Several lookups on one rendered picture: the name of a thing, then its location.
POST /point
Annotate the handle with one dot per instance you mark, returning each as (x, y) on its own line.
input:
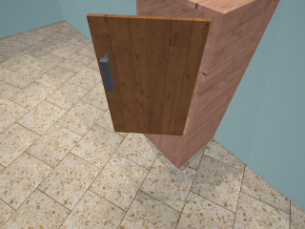
(106, 72)

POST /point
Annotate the cupboard door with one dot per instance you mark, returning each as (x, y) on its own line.
(154, 61)

